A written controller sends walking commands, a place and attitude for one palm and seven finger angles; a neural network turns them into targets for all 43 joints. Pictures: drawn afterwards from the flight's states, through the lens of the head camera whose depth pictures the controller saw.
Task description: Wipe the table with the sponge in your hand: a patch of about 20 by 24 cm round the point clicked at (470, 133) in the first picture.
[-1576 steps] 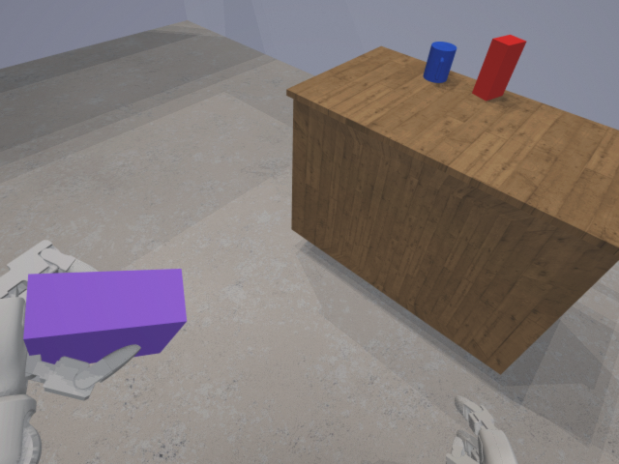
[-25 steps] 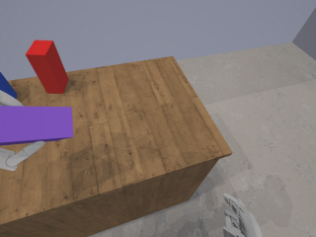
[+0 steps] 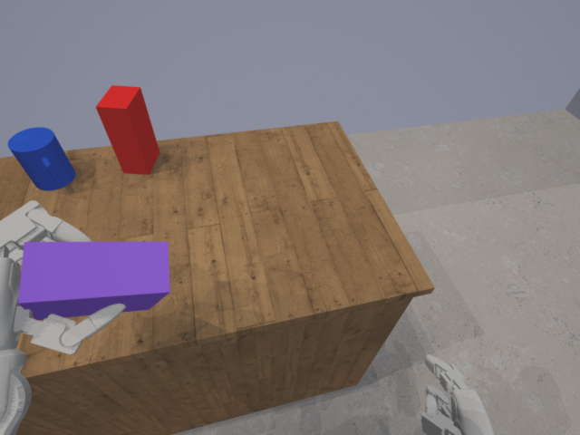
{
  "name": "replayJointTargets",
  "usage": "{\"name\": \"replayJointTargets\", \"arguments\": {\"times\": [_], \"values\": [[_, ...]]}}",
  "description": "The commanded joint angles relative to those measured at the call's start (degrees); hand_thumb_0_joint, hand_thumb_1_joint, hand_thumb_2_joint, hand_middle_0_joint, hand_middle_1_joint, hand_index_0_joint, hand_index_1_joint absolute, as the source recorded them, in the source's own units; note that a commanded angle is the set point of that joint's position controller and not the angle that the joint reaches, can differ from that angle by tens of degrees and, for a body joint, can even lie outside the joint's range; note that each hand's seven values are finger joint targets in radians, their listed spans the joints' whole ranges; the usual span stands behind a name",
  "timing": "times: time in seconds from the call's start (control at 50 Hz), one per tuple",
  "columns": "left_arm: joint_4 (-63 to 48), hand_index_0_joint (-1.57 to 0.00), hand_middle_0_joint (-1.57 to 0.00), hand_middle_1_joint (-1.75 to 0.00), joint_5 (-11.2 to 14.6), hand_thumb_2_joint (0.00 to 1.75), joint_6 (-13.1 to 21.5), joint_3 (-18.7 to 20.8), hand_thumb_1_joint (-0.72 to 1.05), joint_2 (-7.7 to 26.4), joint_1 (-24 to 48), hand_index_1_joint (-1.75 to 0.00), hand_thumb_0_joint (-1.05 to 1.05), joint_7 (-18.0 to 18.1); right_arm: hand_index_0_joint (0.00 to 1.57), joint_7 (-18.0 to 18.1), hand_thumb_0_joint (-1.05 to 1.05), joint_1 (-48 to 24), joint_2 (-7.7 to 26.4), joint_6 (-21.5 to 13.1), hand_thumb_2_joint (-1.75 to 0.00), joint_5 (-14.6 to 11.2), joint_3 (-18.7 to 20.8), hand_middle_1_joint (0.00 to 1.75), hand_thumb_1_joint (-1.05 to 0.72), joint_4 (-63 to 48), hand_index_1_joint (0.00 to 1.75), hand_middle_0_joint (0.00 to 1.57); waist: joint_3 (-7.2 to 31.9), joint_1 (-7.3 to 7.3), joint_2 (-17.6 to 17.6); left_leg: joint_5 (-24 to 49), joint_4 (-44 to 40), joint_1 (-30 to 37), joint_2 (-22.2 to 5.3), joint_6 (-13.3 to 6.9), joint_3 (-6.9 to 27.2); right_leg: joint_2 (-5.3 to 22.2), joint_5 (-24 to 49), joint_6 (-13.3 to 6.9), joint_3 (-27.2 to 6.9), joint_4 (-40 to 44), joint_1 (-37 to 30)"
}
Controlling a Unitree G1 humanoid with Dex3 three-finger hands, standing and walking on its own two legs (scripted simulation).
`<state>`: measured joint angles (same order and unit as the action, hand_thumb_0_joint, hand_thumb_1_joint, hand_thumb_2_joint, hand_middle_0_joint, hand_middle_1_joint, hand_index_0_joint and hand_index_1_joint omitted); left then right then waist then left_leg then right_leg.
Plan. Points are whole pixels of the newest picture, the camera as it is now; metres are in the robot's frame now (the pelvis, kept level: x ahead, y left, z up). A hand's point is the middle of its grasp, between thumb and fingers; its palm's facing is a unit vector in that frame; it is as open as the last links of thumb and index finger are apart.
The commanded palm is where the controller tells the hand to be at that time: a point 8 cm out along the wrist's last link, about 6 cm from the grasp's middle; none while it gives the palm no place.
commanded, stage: come to a stop and stand still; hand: left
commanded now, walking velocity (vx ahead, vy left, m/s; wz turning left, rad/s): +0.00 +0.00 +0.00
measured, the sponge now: (119, 281) +0.24 +0.22 +0.13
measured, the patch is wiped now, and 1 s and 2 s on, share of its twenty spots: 0.00 0.00 0.00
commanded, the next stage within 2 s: look again from close up in 0.50 s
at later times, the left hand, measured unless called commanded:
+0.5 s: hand (43, 308) +0.19 +0.27 +0.16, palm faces +0.41 -0.85 -0.33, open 9.6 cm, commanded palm +0.13 +0.29 +0.18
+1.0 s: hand (58, 291) +0.20 +0.26 +0.16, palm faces +0.37 -0.87 -0.33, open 9.6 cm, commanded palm +0.15 +0.29 +0.18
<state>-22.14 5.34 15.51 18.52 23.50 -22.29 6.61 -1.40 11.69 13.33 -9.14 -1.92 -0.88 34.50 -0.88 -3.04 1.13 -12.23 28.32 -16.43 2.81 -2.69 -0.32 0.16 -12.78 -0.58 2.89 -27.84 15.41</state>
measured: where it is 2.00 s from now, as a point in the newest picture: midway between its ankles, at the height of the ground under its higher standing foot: outside the picture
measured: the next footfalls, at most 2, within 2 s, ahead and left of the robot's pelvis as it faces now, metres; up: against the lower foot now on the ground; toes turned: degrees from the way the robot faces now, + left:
none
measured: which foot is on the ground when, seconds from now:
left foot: down 0.00-1.00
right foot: down 0.00-1.00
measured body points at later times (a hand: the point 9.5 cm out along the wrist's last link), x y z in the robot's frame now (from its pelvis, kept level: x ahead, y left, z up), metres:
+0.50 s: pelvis -0.03 +0.01 +0.00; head -0.01 +0.03 +0.45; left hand +0.16 +0.31 +0.17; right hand +0.14 -0.22 -0.08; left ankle +0.03 +0.08 -0.74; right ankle +0.02 -0.11 -0.74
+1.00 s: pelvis -0.01 +0.01 +0.00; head +0.00 +0.02 +0.45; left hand +0.18 +0.30 +0.18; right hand +0.18 -0.22 -0.07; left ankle +0.03 +0.08 -0.74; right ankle +0.02 -0.11 -0.74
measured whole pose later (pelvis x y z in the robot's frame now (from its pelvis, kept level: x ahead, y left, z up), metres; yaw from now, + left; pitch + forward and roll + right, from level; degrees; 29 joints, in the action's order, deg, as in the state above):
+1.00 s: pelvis -0.01 +0.01 +0.00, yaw +1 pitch -1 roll -1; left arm -24.6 6.7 12.6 18.5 23.0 -24.7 5.9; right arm -0.4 11.3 12.5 -9.5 -2.3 -0.6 35.0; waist -1.9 -2.1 1.1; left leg -10.1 25.7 -14.9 3.6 -3.3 -0.1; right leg 0.9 -10.9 0.2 3.1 -25.3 13.8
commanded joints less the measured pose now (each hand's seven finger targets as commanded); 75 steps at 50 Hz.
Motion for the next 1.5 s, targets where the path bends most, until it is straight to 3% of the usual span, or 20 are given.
{"name": "replayJointTargets", "arguments": {"times": [0.0, 0.08, 0.16, 0.18, 0.36, 0.42, 0.56, 0.64, 0.96, 1.16, 1.18, 1.2, 1.22, 1.24, 1.26, 1.3, 1.36, 1.44, 1.46, 1.48], "values": [[-8.85, -1.20, -1.20, -1.60, 1.08, 1.30, 3.20, 7.27, 0.10, 10.47, 7.14, -1.60, 0.00, 0.74, 0.20, 1.10, 0.00, -3.60, 7.44, -2.39, -0.90, -0.48, 3.15, 0.30, -0.90, -8.63, 0.30, 0.20, 4.51, 1.13, -1.94, -4.76, -6.99, 0.60, -6.17, 2.03, 7.85, 5.89, -0.94, -0.71, -7.11, 7.31, -0.05], [-13.51, -1.20, -1.20, -1.60, 0.89, 1.30, 3.78, 6.82, 0.10, 10.55, 7.32, -1.60, 0.00, 0.66, 0.20, 0.82, 0.00, -4.52, 6.98, -3.07, -0.90, -0.15, 2.78, 0.30, -0.90, -8.80, 0.30, 0.20, 5.98, 1.15, -5.75, -7.85, -7.85, 0.21, -6.31, 1.17, 8.91, 5.43, -2.73, -0.74, -6.85, 7.13, -1.65], [-15.28, -1.20, -1.20, -1.60, 0.89, 1.30, 3.41, 8.45, 0.10, 12.32, 5.42, -1.60, 0.00, 1.10, 0.20, 0.50, 0.00, -4.78, 7.62, -4.02, -0.90, -0.05, 2.94, 0.30, -0.90, -8.33, 0.30, 0.20, 7.15, 1.24, -5.35, -7.19, -7.43, 1.21, -6.10, 1.12, 9.44, 5.29, -2.37, -0.75, -7.26, 7.04, -1.70], [-15.00, -1.20, -1.20, -1.60, 0.92, 1.30, 3.39, 7.18, 0.10, 10.40, 5.07, -1.60, 0.00, 1.05, 0.20, 0.54, 0.00, -4.41, 6.87, -4.05, -0.90, 0.03, 2.79, 0.30, -0.90, -8.05, 0.30, 0.20, 6.98, 1.27, -4.91, -7.61, -8.09, 0.59, -6.42, 1.28, 9.85, 5.18, -2.42, -0.63, -6.62, 6.68, -2.18], [-12.46, -1.20, -1.20, -1.60, 0.41, 1.30, 3.06, 7.71, 0.10, 10.71, 5.73, -1.60, 0.00, 1.34, 0.20, 0.83, 0.00, -4.39, 7.72, -4.57, -0.90, 0.00, 3.22, 0.30, -0.90, -7.56, 0.30, 0.20, 5.40, 1.42, -6.37, -13.98, -12.03, -1.82, -7.76, 1.12, 12.23, 3.88, -4.07, 0.05, -5.58, 4.85, -2.88], [-13.10, -1.20, -1.20, -1.60, 0.21, 1.30, 3.16, 5.96, 0.10, 8.67, 6.26, -1.60, 0.00, 1.24, 0.20, 0.75, 0.00, -4.21, 7.17, -4.72, -0.90, -0.07, 3.15, 0.30, -0.90, -7.66, 0.30, 0.20, 4.81, 1.23, -4.91, -15.47, -12.44, -3.18, -7.86, 0.92, 12.08, 3.76, -3.98, 0.19, -5.43, 4.74, -3.84], [-14.05, -1.20, -1.20, -1.60, 0.33, 1.30, 2.59, 7.94, 0.10, 10.84, 5.39, -1.60, 0.00, 1.24, 0.20, 0.68, 0.00, -4.78, 7.33, -4.67, -0.90, 0.13, 3.29, 0.30, -0.90, -7.43, 0.30, 0.20, 5.87, 1.38, -6.22, -9.92, -10.53, -0.99, -7.08, 1.41, 10.99, 4.25, -1.66, -0.36, -6.55, 5.32, -3.49], [-14.74, -1.20, -1.20, -1.60, 1.05, 1.30, 2.37, 7.33, 0.10, 9.54, 4.35, -1.60, 0.00, 1.08, 0.20, 0.72, 0.00, -4.74, 6.40, -4.40, -0.90, 0.01, 3.12, 0.30, -0.90, -7.34, 0.30, 0.20, 6.67, 1.26, -3.61, -4.73, -8.04, 0.38, -6.23, 1.73, 9.61, 4.99, 0.94, -0.70, -7.02, 6.32, -3.70], [-15.63, -1.20, -1.20, -1.60, 1.95, 1.30, 1.28, 7.88, 0.10, 10.40, 2.67, -1.60, 0.00, 0.23, 0.20, 1.98, 0.00, -5.31, 6.92, -3.73, -0.90, -0.72, 3.56, 0.30, -0.90, -8.86, 0.30, 0.20, 8.97, 1.45, -4.89, 7.53, -8.49, 4.90, -7.04, 3.57, 10.03, 5.30, 7.61, -0.32, -6.45, 5.01, -5.49], [-15.13, -1.20, -1.20, -1.60, 1.97, 1.30, 0.16, 7.68, 0.10, 10.01, 1.71, -1.60, 0.00, 0.17, 0.20, 2.44, 0.00, -5.75, 6.64, -2.86, -0.90, -0.79, 3.29, 0.30, -0.90, -9.88, 0.30, 0.20, 8.13, 1.61, -4.17, 4.45, -9.10, 4.94, -7.17, 3.40, 9.84, 5.48, 6.08, -0.43, -7.49, 7.64, -5.07], [-14.78, -1.20, -1.20, -1.60, 1.95, 1.30, 0.25, 6.04, 0.10, 8.13, 1.93, -1.60, 0.00, -0.05, 0.20, 2.46, 0.00, -5.54, 6.36, -2.64, -0.90, -0.59, 3.03, 0.30, -0.90, -9.78, 0.30, 0.20, 7.59, 1.75, -4.17, 3.38, -9.44, 4.49, -7.49, 3.29, 9.71, 5.39, 5.24, -0.40, -7.18, 7.92, -4.82], [-29.65, -1.20, -1.20, -1.60, -11.30, 1.30, 6.23, 38.29, 0.10, 52.86, 61.89, -1.60, 0.00, -0.04, 0.20, 2.56, 0.00, 1.58, 7.21, -4.84, -0.90, 3.28, 1.61, 0.30, -0.90, -8.67, 0.30, 0.20, -2.28, 1.28, 1.90, 0.94, -3.25, -5.29, -9.58, -0.04, 3.56, 4.52, 0.36, -0.38, -9.08, 9.18, 2.34], [3.10, -1.20, -1.20, -1.60, -4.47, 1.30, 3.48, 14.97, 0.10, 15.70, 28.88, -1.60, 0.00, -2.98, 0.20, 2.86, 0.00, -3.78, 0.19, -4.54, -0.90, 1.16, -0.31, 0.30, -0.90, -6.13, 0.30, 0.20, 8.19, 1.80, 3.63, 3.09, -4.62, 4.04, -6.19, 0.06, 3.71, 5.80, -4.67, -1.85, -8.63, 9.54, 3.21], [0.21, -1.20, -1.20, -1.60, -2.39, 1.30, 3.22, 13.94, 0.10, 14.50, 12.68, -1.60, 0.00, -2.70, 0.20, 3.07, 0.00, -2.43, 4.63, -5.09, -0.90, 1.22, 2.82, 0.30, -0.90, -8.41, 0.30, 0.20, 4.88, -0.78, 0.40, 0.05, -4.20, 4.97, -6.02, 1.83, 2.62, 4.73, -2.08, -1.84, -13.69, 13.65, 0.88], [2.47, -1.20, -1.20, -1.60, -1.16, 1.30, 1.89, 6.35, 0.10, 4.01, 7.90, -1.60, 0.00, -2.81, 0.20, 1.94, 0.00, -2.99, 4.77, -5.21, -0.90, -0.10, 3.15, 0.30, -0.90, -8.51, 0.30, 0.20, 7.69, 0.43, -7.84, -0.68, -4.78, 8.31, -5.47, 2.12, 0.17, 4.78, 0.91, -2.70, -12.97, 10.76, -1.57], [-8.04, -1.20, -1.20, -1.60, -1.45, 1.30, 3.56, 4.19, 0.10, 5.37, 11.39, -1.60, 0.00, -2.93, 0.20, 1.08, 0.00, -2.47, 6.04, -5.14, -0.90, 0.25, 2.99, 0.30, -0.90, -8.73, 0.30, 0.20, 8.39, 0.90, -12.06, -6.20, -8.67, 3.27, -6.19, 1.58, 2.64, 3.72, -2.36, -1.70, -10.31, 7.48, -5.57], [-11.45, -1.20, -1.20, -1.60, -2.09, 1.30, 3.71, 1.80, 0.10, 3.45, 5.42, -1.60, 0.00, -2.02, 0.20, 0.31, 0.00, -4.76, 4.95, -5.42, -0.90, -0.36, 2.38, 0.30, -0.90, -10.04, 0.30, 0.20, 5.25, 0.26, -7.00, -13.21, -11.18, -1.28, -6.69, 0.66, 2.77, 2.12, -6.88, -0.42, -8.84, 7.13, -6.68], [-11.97, -1.20, -1.20, -1.60, -2.73, 1.30, 4.24, 9.80, 0.10, 10.38, 5.42, -1.60, 0.00, -0.76, 0.20, 1.53, 0.00, -3.52, 5.19, -5.01, -0.90, 0.28, 2.60, 0.30, -0.90, -10.85, 0.30, 0.20, 2.90, 0.44, 6.03, -15.01, -10.37, -4.01, -6.16, 0.69, 4.17, 1.89, -11.68, 0.34, -9.09, 10.03, -5.16], [-13.63, -1.20, -1.20, -1.60, -2.69, 1.30, 4.45, 13.75, 0.10, 14.40, 7.00, -1.60, 0.00, -0.27, 0.20, 1.78, 0.00, -4.53, 5.52, -4.76, -0.90, 0.27, 2.52, 0.30, -0.90, -10.61, 0.30, 0.20, 2.75, 0.66, 3.55, -14.69, -10.55, -3.13, -6.08, 0.88, 4.35, 1.80, -11.94, 0.19, -9.08, 10.14, -3.94], [-13.01, -1.20, -1.20, -1.60, -2.41, 1.30, 4.79, 13.26, 0.10, 12.71, 6.97, -1.60, 0.00, -0.39, 0.20, 2.20, 0.00, -4.35, 4.80, -4.62, -0.90, 0.54, 2.42, 0.30, -0.90, -10.81, 0.30, 0.20, 3.10, 0.98, 3.25, -14.72, -10.73, -3.56, -6.50, 0.50, 4.85, 2.16, -10.82, 0.22, -8.37, 9.37, -4.65]]}}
